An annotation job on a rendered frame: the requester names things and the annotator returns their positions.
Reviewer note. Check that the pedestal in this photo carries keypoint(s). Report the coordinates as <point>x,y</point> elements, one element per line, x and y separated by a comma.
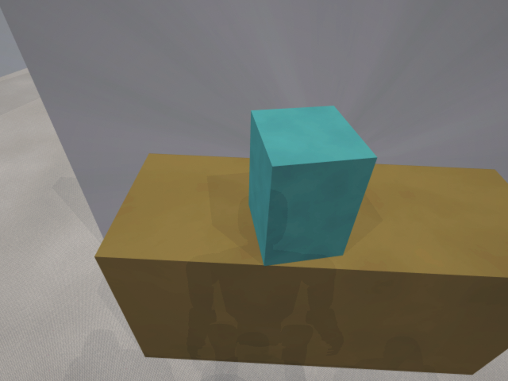
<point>422,284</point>

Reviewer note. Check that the carton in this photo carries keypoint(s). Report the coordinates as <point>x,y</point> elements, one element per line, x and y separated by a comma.
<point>308,173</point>

